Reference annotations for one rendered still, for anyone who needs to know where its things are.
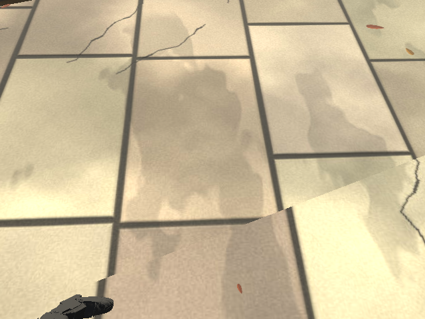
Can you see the left robot hand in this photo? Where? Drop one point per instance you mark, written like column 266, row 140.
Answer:
column 78, row 307

